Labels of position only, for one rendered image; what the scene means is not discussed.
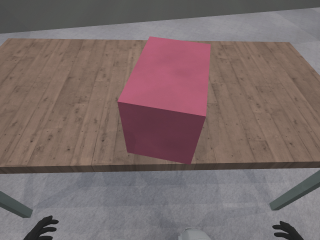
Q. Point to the carton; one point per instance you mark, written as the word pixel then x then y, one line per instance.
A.
pixel 163 105

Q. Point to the right robot hand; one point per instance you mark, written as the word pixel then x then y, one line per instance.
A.
pixel 291 234

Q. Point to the right robot thigh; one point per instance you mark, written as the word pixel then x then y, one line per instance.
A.
pixel 193 234

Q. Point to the table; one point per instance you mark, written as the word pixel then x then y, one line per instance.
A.
pixel 59 111

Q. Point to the left robot hand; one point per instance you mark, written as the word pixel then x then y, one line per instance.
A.
pixel 35 233

